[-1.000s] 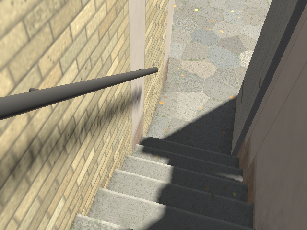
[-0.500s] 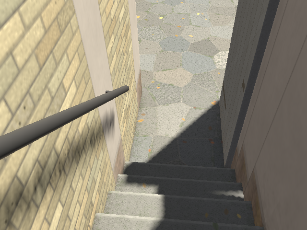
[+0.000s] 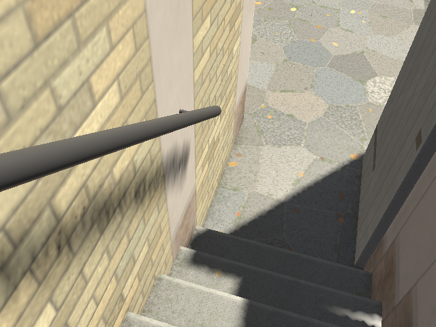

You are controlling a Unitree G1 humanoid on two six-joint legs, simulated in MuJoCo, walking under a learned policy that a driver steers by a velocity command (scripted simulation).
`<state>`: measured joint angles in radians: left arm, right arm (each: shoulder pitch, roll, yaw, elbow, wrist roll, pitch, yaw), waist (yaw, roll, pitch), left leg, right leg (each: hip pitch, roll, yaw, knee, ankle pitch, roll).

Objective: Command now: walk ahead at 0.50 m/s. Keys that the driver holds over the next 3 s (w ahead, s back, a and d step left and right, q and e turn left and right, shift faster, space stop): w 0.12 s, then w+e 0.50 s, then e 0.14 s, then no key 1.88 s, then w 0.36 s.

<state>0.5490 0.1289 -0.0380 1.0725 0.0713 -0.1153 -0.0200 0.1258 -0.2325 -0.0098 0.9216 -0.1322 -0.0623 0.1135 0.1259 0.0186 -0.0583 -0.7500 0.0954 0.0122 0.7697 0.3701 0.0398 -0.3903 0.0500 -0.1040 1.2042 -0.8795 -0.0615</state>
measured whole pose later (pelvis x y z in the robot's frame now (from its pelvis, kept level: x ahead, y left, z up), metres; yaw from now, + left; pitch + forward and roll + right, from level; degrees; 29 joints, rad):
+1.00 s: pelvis +0.46 -0.05 -0.34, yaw -23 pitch +4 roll -4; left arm 0.51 0.15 -0.01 1.04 0.07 -0.14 0.00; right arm 0.16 -0.21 -0.02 0.96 -0.08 -0.08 0.07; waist 0.08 0.04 -0.04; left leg -0.71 0.13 -0.05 0.75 0.37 -0.07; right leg -0.48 0.04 -0.07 1.05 -0.64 -0.03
